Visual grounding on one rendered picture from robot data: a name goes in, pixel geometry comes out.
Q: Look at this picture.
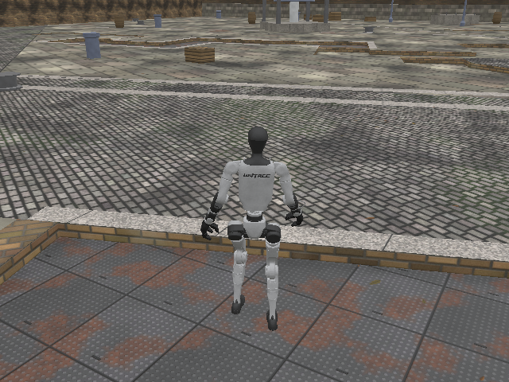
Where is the robot left upper arm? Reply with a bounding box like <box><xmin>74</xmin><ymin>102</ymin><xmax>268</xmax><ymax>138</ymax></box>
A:
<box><xmin>216</xmin><ymin>161</ymin><xmax>240</xmax><ymax>205</ymax></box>

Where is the left robot forearm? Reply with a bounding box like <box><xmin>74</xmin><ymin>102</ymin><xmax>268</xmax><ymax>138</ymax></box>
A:
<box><xmin>204</xmin><ymin>192</ymin><xmax>223</xmax><ymax>224</ymax></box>

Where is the right robot forearm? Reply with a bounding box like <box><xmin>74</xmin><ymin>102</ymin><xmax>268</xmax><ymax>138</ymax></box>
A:
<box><xmin>287</xmin><ymin>193</ymin><xmax>301</xmax><ymax>216</ymax></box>

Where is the robot left hand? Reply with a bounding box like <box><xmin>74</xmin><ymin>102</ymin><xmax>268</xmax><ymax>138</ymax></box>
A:
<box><xmin>200</xmin><ymin>220</ymin><xmax>219</xmax><ymax>240</ymax></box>

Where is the robot right hand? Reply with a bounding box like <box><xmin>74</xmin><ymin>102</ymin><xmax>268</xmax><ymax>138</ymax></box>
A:
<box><xmin>285</xmin><ymin>212</ymin><xmax>303</xmax><ymax>227</ymax></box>

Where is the robot torso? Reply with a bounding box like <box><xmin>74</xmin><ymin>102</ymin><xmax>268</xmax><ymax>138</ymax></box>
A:
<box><xmin>238</xmin><ymin>157</ymin><xmax>275</xmax><ymax>239</ymax></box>

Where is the left robot foot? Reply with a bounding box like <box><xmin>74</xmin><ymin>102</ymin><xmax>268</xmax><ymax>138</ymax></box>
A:
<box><xmin>231</xmin><ymin>294</ymin><xmax>245</xmax><ymax>314</ymax></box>

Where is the robot right upper arm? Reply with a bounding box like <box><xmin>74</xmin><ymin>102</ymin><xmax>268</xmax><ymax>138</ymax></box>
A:
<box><xmin>274</xmin><ymin>162</ymin><xmax>295</xmax><ymax>205</ymax></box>

